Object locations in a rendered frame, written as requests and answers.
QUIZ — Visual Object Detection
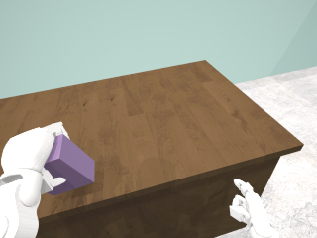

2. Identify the table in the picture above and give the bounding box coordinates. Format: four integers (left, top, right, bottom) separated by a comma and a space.
0, 60, 304, 238

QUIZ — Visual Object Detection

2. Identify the robot left hand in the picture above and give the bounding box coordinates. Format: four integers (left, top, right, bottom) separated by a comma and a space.
1, 121, 70, 194

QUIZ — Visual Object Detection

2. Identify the right robot forearm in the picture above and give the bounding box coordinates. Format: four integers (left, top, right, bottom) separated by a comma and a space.
249, 216, 279, 238

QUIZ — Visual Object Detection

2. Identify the robot right hand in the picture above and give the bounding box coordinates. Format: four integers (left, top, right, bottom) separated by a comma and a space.
229, 178, 267, 225

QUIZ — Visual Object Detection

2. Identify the left robot forearm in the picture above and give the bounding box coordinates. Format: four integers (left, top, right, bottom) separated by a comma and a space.
0, 169, 43, 238

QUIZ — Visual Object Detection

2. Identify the sponge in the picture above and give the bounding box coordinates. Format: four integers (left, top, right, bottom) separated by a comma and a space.
44, 134, 95, 196

